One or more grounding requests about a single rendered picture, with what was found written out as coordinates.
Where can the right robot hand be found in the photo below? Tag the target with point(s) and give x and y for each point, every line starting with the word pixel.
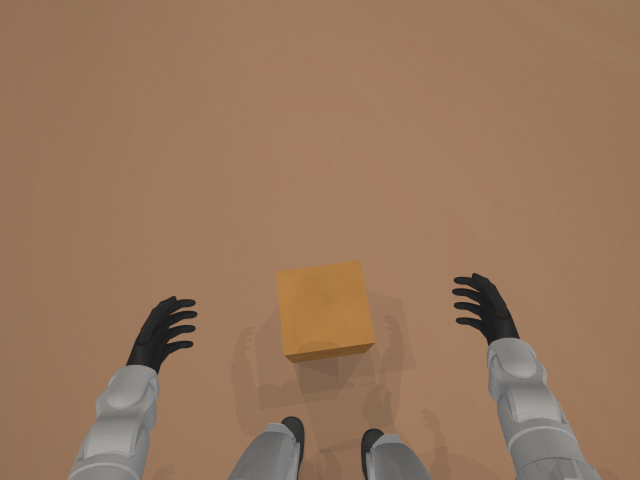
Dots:
pixel 496 320

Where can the left robot forearm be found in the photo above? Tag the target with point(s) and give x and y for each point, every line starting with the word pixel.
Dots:
pixel 117 444

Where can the right robot forearm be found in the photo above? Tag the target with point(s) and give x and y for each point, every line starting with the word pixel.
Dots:
pixel 537 433

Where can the carton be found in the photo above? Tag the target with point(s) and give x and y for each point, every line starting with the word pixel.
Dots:
pixel 324 312

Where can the left robot hand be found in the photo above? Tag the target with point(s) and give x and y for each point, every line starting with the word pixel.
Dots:
pixel 150 348

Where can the robot shin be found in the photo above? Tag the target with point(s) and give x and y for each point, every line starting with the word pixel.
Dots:
pixel 387 438
pixel 278 427

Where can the left robot shin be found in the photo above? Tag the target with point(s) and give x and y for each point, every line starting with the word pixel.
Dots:
pixel 278 427

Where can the right robot shin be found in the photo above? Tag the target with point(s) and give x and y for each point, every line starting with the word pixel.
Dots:
pixel 387 438

